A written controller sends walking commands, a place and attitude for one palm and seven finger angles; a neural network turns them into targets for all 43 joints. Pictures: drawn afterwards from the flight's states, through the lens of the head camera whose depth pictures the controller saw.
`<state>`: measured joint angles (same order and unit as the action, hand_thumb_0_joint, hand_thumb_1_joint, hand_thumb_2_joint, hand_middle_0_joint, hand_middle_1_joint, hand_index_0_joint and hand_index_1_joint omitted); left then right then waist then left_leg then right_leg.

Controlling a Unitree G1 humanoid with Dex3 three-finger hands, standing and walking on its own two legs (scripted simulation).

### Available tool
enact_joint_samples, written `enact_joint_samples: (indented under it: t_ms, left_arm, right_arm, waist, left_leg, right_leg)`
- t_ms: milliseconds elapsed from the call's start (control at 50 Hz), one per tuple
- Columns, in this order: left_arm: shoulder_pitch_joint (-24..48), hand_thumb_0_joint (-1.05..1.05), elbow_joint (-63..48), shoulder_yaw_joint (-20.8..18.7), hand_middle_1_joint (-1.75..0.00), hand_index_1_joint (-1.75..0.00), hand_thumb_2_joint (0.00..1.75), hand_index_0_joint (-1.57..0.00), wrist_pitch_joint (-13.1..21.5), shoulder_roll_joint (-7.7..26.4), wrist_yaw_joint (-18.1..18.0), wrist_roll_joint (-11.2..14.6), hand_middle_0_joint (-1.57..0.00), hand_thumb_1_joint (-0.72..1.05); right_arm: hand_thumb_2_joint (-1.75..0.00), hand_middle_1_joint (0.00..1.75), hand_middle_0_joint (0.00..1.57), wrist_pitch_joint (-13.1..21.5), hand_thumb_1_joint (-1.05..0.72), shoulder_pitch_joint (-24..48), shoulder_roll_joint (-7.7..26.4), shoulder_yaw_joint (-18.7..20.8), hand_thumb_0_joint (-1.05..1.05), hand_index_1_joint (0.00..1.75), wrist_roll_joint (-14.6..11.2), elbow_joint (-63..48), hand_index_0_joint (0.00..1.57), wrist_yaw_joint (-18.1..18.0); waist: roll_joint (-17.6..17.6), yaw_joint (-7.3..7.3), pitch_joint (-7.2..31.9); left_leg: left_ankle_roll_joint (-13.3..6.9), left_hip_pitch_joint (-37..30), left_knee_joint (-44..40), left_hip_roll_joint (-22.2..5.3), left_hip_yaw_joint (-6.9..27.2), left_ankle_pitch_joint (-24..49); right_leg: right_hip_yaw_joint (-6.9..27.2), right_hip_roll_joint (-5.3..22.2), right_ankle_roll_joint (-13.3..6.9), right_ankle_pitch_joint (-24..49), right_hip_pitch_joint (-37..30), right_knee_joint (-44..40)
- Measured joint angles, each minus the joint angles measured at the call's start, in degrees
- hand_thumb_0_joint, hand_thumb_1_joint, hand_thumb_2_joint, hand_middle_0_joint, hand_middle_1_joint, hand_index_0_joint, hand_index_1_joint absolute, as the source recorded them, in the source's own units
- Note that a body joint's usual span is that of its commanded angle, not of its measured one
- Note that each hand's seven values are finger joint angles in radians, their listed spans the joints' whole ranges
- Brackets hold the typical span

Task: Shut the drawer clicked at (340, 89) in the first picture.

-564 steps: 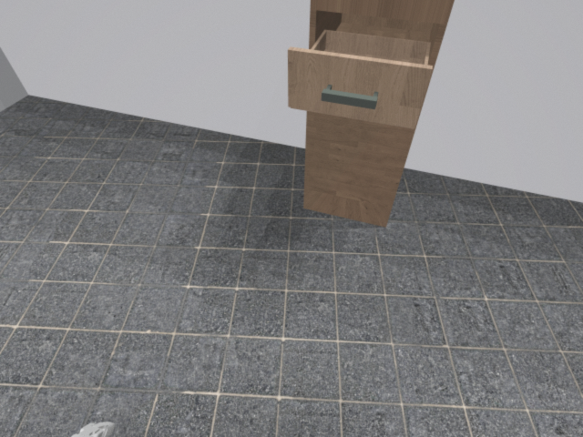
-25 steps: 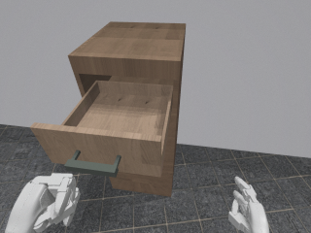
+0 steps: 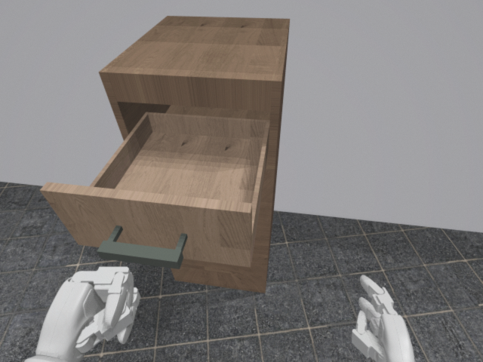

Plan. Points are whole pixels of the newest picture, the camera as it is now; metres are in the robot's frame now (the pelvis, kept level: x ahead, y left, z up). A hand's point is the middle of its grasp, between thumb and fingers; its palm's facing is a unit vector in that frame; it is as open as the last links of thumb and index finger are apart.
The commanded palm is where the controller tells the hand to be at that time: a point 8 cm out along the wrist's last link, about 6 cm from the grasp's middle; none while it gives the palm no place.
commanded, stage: bring the fist close to the handle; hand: left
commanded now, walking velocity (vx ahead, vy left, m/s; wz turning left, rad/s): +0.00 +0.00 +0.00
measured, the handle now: (145, 244) +0.29 +0.20 +0.06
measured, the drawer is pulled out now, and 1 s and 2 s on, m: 0.29 0.29 0.22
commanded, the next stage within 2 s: push the drawer shut in 1.06 s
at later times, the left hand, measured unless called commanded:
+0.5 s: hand (150, 300) +0.19 +0.16 +0.07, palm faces -0.05 -1.00 -0.06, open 3.3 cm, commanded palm +0.16 +0.21 +0.07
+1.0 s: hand (156, 295) +0.20 +0.16 +0.06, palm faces -0.07 -1.00 -0.06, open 3.3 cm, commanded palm +0.18 +0.22 +0.06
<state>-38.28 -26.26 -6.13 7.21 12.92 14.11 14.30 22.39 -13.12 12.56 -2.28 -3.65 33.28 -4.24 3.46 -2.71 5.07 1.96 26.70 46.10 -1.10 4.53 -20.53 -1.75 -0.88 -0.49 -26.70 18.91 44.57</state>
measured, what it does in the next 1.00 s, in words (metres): stands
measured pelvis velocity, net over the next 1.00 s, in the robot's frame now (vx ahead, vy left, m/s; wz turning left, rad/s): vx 0.00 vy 0.01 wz -0.02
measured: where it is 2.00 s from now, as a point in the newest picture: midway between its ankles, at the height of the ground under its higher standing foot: outside the picture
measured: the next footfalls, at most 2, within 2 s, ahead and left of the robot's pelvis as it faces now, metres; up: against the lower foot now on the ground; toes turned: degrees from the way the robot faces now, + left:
none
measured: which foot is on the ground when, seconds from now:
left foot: down 0.00-1.00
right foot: down 0.00-1.00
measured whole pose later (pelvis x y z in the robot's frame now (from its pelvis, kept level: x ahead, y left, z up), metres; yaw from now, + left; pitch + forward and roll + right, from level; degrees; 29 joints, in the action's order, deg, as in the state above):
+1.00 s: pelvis +0.00 +0.01 -0.03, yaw -1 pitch +9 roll -1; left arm -30.6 -14.4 -3.7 15.5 11.7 10.0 12.6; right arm 9.3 -14.3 12.7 -0.7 -2.1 28.9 -2.9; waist 2.8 1.3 6.9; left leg 1.5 41.0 56.3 -0.9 3.8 -24.7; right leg -0.9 -0.7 0.2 -31.0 33.4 55.2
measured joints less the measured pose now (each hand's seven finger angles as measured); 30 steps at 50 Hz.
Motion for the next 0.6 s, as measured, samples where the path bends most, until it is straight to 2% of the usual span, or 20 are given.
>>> enact_joint_samples:
  t_ms: [200, 400, 600]
  left_arm:
    - [0.8, 0.02, 3.3, 1.2, -1.6, -1.6, 0.9, -1.4, 2.1, -1.1, -1.7, -0.9, -1.4, 0.89]
    - [3.5, 0.02, 7.0, 1.9, -1.6, -1.6, 0.9, -1.4, 6.0, -1.4, -2.7, -1.4, -1.4, 0.89]
    - [7.5, 0.02, 11.4, 2.4, -1.6, -1.6, 0.9, -1.4, 7.2, -1.7, -3.1, -1.8, -1.4, 0.9]
  right_arm:
    - [-0.9, 0.3, 0.2, -3.7, -0.91, -1.1, -0.1, 1.1, 0.01, 0.3, 0.7, -0.2, 0.21, 0.6]
    - [-0.9, 0.3, 0.2, -6.9, -0.91, -1.2, 0.3, 1.6, 0.01, 0.3, 1.3, -1.0, 0.2, 0.9]
    - [-0.9, 0.3, 0.2, -9.7, -0.91, -0.9, 0.2, 1.5, 0.01, 0.3, 1.6, -2.3, 0.21, 1.2]
  waist:
    - [-0.3, 1.69, 0.3]
    - [-0.4, 2.49, 0.2]
    - [-0.7, 3.39, 0.9]
  left_leg:
    - [-0.3, 2.9, 1.7, 0.3, -0.8, -0.7]
    - [-0.4, 7.5, 5.1, 0.5, -0.6, -1.8]
    - [-0.3, 11.1, 7.7, 0.4, -0.8, -2.9]
  right_leg:
    - [0.7, 0.3, 0.3, -0.9, 3.4, 2.3]
    - [0.6, 0.5, 0.5, -2.3, 7.8, 5.9]
    - [0.8, 0.4, 0.5, -3.4, 11.6, 8.7]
